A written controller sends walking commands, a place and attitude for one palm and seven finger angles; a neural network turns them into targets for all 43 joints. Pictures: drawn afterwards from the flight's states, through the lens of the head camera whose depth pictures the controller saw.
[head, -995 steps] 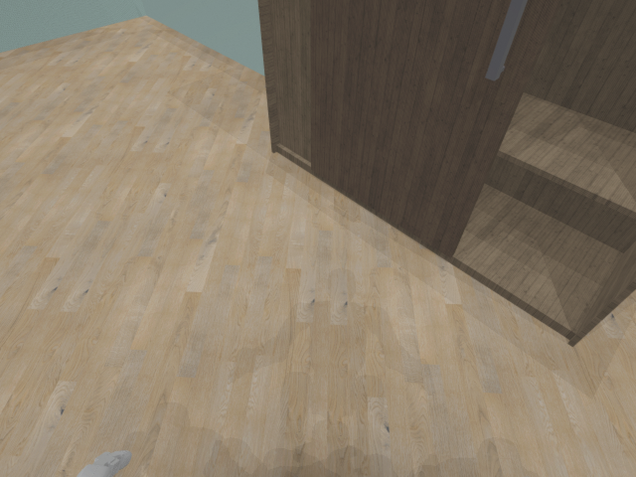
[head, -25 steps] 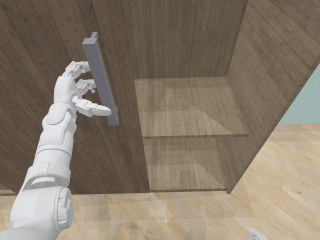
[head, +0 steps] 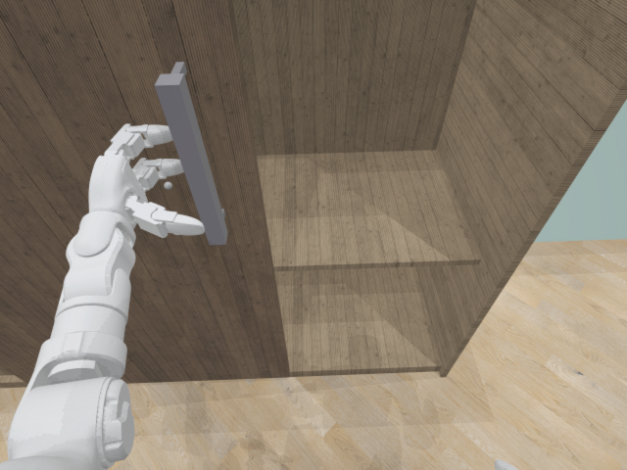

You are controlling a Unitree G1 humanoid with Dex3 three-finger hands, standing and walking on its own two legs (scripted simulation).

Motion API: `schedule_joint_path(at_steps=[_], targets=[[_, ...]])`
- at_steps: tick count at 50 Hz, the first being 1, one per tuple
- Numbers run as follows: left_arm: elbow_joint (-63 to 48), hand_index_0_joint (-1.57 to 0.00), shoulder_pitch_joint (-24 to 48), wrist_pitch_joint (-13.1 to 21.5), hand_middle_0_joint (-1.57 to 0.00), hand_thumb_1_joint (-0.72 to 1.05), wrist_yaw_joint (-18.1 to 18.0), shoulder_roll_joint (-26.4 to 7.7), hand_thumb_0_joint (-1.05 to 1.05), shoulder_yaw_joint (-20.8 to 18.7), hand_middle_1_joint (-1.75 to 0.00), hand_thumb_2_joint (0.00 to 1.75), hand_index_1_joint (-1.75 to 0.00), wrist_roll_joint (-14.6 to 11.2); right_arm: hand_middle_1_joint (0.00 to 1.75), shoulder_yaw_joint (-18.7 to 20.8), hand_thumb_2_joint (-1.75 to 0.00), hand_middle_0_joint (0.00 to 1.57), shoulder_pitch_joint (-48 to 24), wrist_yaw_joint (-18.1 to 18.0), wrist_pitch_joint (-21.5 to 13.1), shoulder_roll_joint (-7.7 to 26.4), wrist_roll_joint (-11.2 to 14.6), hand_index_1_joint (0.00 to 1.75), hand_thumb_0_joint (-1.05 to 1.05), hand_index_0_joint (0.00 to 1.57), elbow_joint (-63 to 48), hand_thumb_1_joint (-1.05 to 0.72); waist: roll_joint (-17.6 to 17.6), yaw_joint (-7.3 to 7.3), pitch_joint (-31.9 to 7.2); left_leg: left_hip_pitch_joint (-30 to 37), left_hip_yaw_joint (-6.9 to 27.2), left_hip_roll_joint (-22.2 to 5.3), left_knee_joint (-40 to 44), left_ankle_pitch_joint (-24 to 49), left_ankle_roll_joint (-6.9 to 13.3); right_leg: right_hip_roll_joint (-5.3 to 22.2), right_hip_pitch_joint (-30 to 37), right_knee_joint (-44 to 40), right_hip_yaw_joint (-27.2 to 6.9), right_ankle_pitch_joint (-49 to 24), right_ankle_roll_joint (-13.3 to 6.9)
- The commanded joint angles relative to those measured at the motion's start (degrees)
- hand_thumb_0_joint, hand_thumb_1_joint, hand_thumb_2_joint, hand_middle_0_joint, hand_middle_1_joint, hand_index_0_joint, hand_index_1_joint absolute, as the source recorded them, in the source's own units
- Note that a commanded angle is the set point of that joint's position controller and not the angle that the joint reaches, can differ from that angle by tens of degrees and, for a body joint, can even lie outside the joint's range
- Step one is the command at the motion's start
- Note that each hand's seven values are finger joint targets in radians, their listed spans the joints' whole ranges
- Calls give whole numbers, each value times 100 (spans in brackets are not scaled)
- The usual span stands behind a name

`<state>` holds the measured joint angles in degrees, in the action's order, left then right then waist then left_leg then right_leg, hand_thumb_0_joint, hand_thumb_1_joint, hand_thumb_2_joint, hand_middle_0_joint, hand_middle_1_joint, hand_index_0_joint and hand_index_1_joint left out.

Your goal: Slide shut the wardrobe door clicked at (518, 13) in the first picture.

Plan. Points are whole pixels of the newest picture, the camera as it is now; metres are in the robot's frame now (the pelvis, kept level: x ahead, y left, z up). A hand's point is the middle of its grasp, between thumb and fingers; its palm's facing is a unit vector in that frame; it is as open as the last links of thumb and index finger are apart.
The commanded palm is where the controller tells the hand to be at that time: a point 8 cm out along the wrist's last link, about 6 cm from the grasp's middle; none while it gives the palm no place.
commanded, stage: slide the fingers in behind the handle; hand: left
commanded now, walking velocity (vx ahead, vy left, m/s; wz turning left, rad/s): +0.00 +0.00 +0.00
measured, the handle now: (201, 164) +0.48 +0.16 +0.15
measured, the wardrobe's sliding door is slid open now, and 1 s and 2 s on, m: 0.49 0.49 0.49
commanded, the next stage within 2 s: grip the handle and tug to test in 1.40 s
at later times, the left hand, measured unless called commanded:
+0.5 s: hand (193, 186) +0.43 +0.16 +0.16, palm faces +0.05 -1.00 +0.01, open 14.0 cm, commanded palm +0.40 +0.21 +0.15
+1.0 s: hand (206, 183) +0.42 +0.14 +0.16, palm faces +0.05 -1.00 +0.00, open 14.0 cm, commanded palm +0.40 +0.19 +0.15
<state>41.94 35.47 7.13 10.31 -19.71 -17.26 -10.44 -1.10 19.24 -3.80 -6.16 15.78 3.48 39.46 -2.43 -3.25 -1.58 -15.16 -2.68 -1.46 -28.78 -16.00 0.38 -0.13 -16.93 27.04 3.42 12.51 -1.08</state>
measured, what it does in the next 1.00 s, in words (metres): stands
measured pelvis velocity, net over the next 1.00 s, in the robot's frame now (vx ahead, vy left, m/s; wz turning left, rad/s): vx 0.00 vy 0.00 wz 0.00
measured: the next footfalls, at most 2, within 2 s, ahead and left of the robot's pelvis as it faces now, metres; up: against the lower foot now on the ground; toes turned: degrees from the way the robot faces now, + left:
none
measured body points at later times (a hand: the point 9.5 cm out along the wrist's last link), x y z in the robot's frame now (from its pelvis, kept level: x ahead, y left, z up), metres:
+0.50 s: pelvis +0.00 +0.01 +0.00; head +0.01 -0.01 +0.45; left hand +0.42 +0.21 +0.16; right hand +0.12 -0.24 -0.11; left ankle -0.01 +0.11 -0.74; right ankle +0.02 -0.11 -0.74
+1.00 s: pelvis +0.00 +0.00 +0.00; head +0.01 -0.02 +0.45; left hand +0.42 +0.19 +0.17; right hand +0.12 -0.25 -0.11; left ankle -0.01 +0.11 -0.74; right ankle +0.02 -0.11 -0.74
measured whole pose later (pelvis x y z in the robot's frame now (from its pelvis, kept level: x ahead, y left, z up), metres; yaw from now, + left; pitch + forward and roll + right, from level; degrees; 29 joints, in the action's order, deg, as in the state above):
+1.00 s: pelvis +0.00 +0.00 +0.00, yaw +0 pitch +1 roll +0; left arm 36.0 34.8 3.6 2.4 -12.6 -11.3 -8.9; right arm -1.1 16.2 -3.0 -6.1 14.3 3.1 39.9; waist -2.6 -2.3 -1.4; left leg -13.0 -2.6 -1.3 -27.3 -15.8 0.3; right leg 0.0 -15.0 26.3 3.4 12.7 -1.1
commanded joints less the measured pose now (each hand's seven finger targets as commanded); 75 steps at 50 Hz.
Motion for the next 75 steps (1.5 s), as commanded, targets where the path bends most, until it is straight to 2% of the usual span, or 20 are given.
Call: schedule_joint_path(at_steps=[1,5,11,14,18,21,27,34,38,40,44,49,50,55,59,60,65,71,74,75], targets=[[-1267,-30,2473,190,-30,-50,7,-1165,0,-107,-120,30,-120,-195,30,228,-90,20,-303,-32,-307,731,27,30,0,20,-708,-90,316,-1,-1419,351,193,123,384,1011,172,-30,713,-329,-173,-1235,7],[-1442,-30,2794,55,-30,-50,-132,-1035,0,84,-120,30,-120,-79,30,218,-90,20,-364,-38,-332,703,17,30,0,20,-677,-90,-57,-2,-1317,450,265,123,401,940,143,-12,492,-346,-136,-907,-36],[-1597,-30,2829,217,-30,-50,-332,-746,0,214,-120,30,-120,-62,30,203,-90,20,-408,-6,-390,643,-26,30,0,20,-670,-90,231,7,-1671,659,325,99,363,1217,123,-39,605,-231,-109,-1154,-27],[-1513,-30,2890,188,-30,-50,-398,-551,0,345,-120,30,-120,-12,30,204,-90,20,-438,16,-407,613,-26,30,0,20,-629,-90,73,14,-1659,735,305,105,339,1369,104,-30,533,-200,-108,-1285,-36],[-1468,-30,2777,59,-30,-50,-507,-502,0,364,-120,30,-120,73,30,191,-90,20,-463,46,-364,596,-28,30,0,20,-658,-90,97,54,-1596,650,289,110,353,1415,95,-16,573,-195,-91,-1346,-38],[-1423,-30,2673,26,-30,-50,-589,-785,0,77,-120,30,-120,68,30,194,-90,20,-458,33,-310,622,-41,30,0,20,-658,-90,394,102,-1570,533,277,91,385,1391,108,-18,729,-217,-99,-1375,-25],[-1852,-30,2743,138,-30,-50,-634,-525,0,295,-120,30,-120,98,30,196,-90,20,-508,39,-316,537,-54,30,0,20,-702,-90,56,100,-1795,750,226,105,346,1666,103,-16,842,-190,-135,-1644,-29],[-1840,-30,2635,-44,-30,-50,-641,-263,0,443,-120,30,-120,31,30,238,-90,20,-478,36,-307,558,-38,30,0,20,-659,-90,245,72,-1767,788,231,101,355,1691,110,-34,833,-223,-100,-1701,-26],[-1602,-30,2735,-135,-30,-50,-725,-316,0,410,-120,30,-120,50,30,216,-90,20,-482,24,-269,563,-35,30,0,20,-589,-90,310,37,-1462,610,211,106,393,1413,122,-26,703,-298,-109,-1453,-7],[-1600,-30,2623,-96,-30,-50,-804,-755,0,24,-120,30,-120,86,30,222,-90,20,-462,15,-241,600,-79,30,0,20,-588,-90,403,165,-1556,494,208,127,418,1386,130,-5,942,-303,-131,-1443,-20],[-2072,-30,2689,81,-30,-50,-813,-388,0,341,-120,30,-120,126,30,215,-90,20,-540,41,-281,491,-68,30,0,20,-698,-90,185,126,-1896,784,153,123,354,1743,130,-16,1032,-220,-162,-1850,-15],[-1826,-30,2547,-12,-30,-50,-759,-169,0,540,-120,30,-120,90,30,224,-90,20,-551,52,-268,515,-30,30,0,20,-668,-90,200,54,-1572,699,133,119,382,1520,124,-30,855,-289,-149,-1690,-7],[-1624,-30,2397,-75,-30,-50,-773,-301,0,418,-120,30,-120,87,30,229,-90,20,-507,42,-230,553,-35,30,0,20,-627,-90,471,79,-1442,565,169,120,411,1405,127,-31,896,-330,-120,-1550,-10],[-1636,-30,2519,-172,-30,-50,-796,-506,0,241,-120,30,-120,100,30,215,-90,20,-545,19,-206,555,-44,30,0,20,-671,-90,306,133,-1549,532,133,155,408,1290,147,3,945,-359,-185,-1454,-2],[-1707,-30,2945,-44,-30,-50,-749,-372,0,392,-120,30,-120,51,30,192,-90,20,-544,9,-230,519,-38,30,0,20,-681,-90,343,19,-1575,558,119,151,395,1247,157,-7,889,-349,-220,-1484,25],[-1600,-30,2765,-1,-30,-50,-772,-629,0,174,-120,30,-120,69,30,200,-90,20,-505,5,-217,549,-59,30,0,20,-654,-90,437,105,-1618,480,159,147,398,1211,147,-3,991,-335,-198,-1386,4],[-1673,-30,2970,161,-30,-50,-744,-426,0,429,-120,30,-120,120,30,197,-90,20,-497,20,-272,527,-54,30,0,20,-638,-90,81,40,-1648,599,165,160,372,1220,135,-7,863,-319,-200,-1354,-16],[-1354,-30,2730,39,-30,-50,-757,-563,0,208,-120,30,-120,74,30,211,-90,20,-456,19,-255,579,-40,30,0,20,-631,-90,466,80,-1612,456,162,140,415,1144,148,-19,903,-331,-189,-1324,16],[-1428,-30,2960,38,-30,-50,-765,-358,0,436,-120,30,-120,106,30,203,-90,20,-477,26,-265,544,-24,30,0,20,-632,-90,238,19,-1518,503,148,149,399,1149,149,-20,755,-330,-190,-1312,8],[-1280,-30,2835,42,-30,-50,-801,-546,0,241,-120,30,-120,113,30,213,-90,20,-431,27,-252,572,-46,30,0,20,-605,-90,359,69,-1466,418,161,145,402,1116,149,-13,805,-351,-186,-1244,7]])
